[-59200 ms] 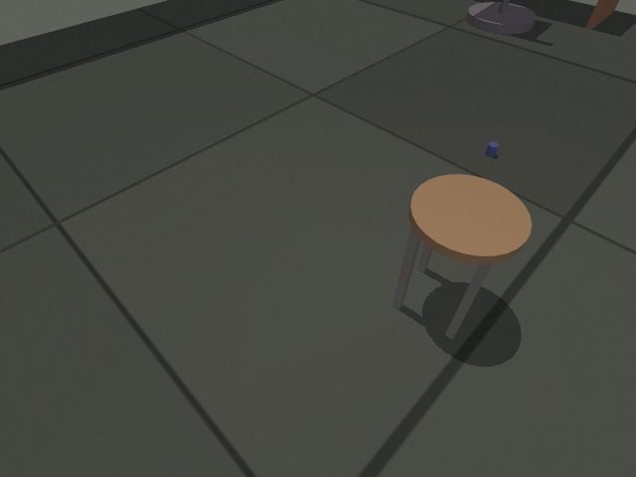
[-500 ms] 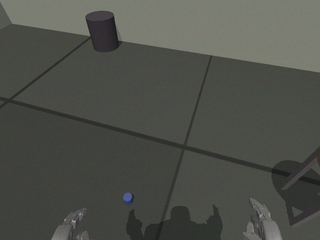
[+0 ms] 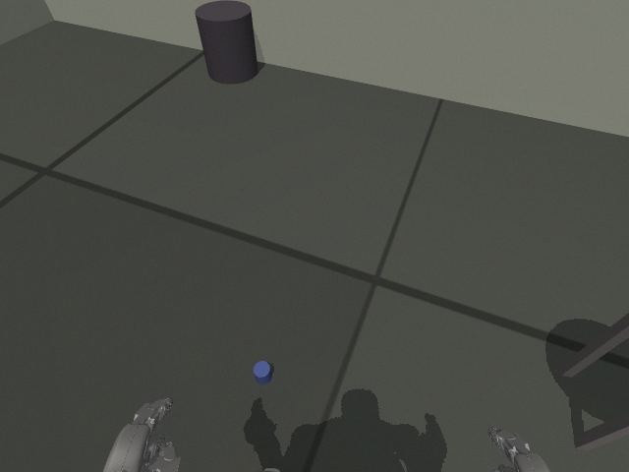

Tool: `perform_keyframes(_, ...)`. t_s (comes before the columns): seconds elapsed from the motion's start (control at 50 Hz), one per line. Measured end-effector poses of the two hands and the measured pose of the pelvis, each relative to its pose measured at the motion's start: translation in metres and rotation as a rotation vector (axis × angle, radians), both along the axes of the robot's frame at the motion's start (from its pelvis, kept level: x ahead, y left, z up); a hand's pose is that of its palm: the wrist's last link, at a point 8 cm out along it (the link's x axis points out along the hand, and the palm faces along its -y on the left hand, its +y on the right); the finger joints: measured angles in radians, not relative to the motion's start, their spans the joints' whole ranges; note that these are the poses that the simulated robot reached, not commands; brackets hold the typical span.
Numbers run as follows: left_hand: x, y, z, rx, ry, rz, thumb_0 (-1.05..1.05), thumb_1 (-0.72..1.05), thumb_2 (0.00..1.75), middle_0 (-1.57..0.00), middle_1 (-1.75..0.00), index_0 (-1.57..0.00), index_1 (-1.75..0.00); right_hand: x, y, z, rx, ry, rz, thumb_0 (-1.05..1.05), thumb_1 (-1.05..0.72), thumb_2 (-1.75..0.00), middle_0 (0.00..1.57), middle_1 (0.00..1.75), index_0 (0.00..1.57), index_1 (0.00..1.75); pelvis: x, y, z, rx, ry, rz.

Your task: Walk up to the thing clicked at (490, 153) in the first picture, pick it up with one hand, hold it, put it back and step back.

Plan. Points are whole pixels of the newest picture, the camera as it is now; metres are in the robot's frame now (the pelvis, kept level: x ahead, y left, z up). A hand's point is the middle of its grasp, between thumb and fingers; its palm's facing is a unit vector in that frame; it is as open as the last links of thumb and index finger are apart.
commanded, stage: stand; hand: left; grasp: from above
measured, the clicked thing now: (262, 372) +0.51 +0.20 -0.70
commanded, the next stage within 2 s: none
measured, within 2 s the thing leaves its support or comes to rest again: neither
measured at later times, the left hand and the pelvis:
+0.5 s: hand out of the picture +0.04 +0.25 -0.12, palm faces +0.04 -0.94 -0.33, open 7.4 cm; pelvis +0.00 +0.01 +0.04, yaw +1 degrees
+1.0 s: hand out of the picture +0.05 +0.25 -0.11, palm faces +0.04 -0.94 -0.34, open 7.4 cm; pelvis +0.00 +0.01 +0.05, yaw +1 degrees
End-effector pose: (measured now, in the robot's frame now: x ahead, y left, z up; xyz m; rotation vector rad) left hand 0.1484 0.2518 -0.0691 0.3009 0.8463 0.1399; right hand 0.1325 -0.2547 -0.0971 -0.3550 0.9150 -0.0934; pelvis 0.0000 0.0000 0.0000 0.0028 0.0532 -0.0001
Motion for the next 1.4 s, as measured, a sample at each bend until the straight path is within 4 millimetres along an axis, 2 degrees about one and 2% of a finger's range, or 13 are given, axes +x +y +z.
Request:
perform_keyframes(0.1, -0.025, 0.023, -0.011, 0.018, 0.114, 0.065, 0.01, 0.9, 0.9, -0.21, -0.3, -0.2, -0.3, -0.019, -0.011, 0.004, 0.001, 0.099, -0.057, 0.01, -0.9, -0.9, 0.2, 0.3, 0.2, 0.3, 0.003, 0.005, 0.012, 0.0, -0.037, -0.003)
perform_keyframes(0.2, -0.057, 0.037, -0.017, 0.02, 0.229, 0.122, 0.01, 0.91, 0.9, -0.2, -0.3, -0.2, -0.3, -0.036, -0.013, 0.008, -0.005, 0.175, -0.098, 0.01, -0.91, -0.9, 0.2, 0.3, 0.2, 0.3, 0.006, 0.01, 0.023, -0.005, -0.067, -0.001)
perform_keyframes(0.38, -0.105, 0.04, -0.017, 0.003, 0.377, 0.175, 0.01, 0.91, 0.9, -0.2, -0.3, -0.2, -0.3, -0.053, -0.002, 0.011, 0.021, 0.255, -0.131, 0.0, -0.91, -0.9, 0.2, 0.3, 0.2, 0.3, 0.005, 0.014, 0.039, -0.007, -0.107, 0.006)
perform_keyframes(0.54, -0.123, 0.041, -0.015, 0.004, 0.427, 0.189, 0.01, 0.91, 0.9, -0.21, -0.3, -0.2, -0.3, -0.059, 0.0, 0.012, 0.034, 0.281, -0.143, 0.0, -0.91, -0.9, 0.2, 0.3, 0.2, 0.3, 0.001, 0.015, 0.045, -0.006, -0.126, 0.01)
perform_keyframes(0.68, -0.125, 0.045, -0.012, 0.013, 0.435, 0.192, 0.01, 0.91, 0.9, -0.21, -0.3, -0.2, -0.3, -0.063, -0.007, 0.014, 0.026, 0.296, -0.153, 0.0, -0.91, -0.9, 0.2, 0.3, 0.2, 0.3, -0.001, 0.013, 0.047, -0.007, -0.128, 0.013)
perform_keyframes(0.92, -0.113, 0.045, -0.009, 0.018, 0.426, 0.187, 0.0, 0.91, 0.9, -0.21, -0.3, -0.2, -0.3, -0.066, -0.017, 0.016, 0.012, 0.316, -0.158, 0.0, -0.91, -0.9, 0.2, 0.3, 0.2, 0.3, 0.002, 0.01, 0.048, -0.004, -0.123, 0.012)
perform_keyframes(1.2, -0.09, 0.041, -0.006, 0.015, 0.395, 0.165, 0.0, 0.91, 0.9, -0.21, -0.3, -0.2, -0.3, -0.059, -0.023, 0.018, 0.006, 0.312, -0.156, 0.0, -0.91, -0.9, 0.2, 0.3, 0.2, 0.3, 0.007, 0.006, 0.049, -0.005, -0.117, 0.01)
perform_keyframes(1.4, -0.081, 0.041, -0.005, 0.016, 0.386, 0.157, 0.0, 0.91, 0.9, -0.21, -0.3, -0.2, -0.3, -0.053, -0.027, 0.021, 0.0, 0.304, -0.154, 0.0, -0.91, -0.9, 0.2, 0.3, 0.2, 0.3, 0.01, 0.005, 0.05, -0.005, -0.112, 0.009)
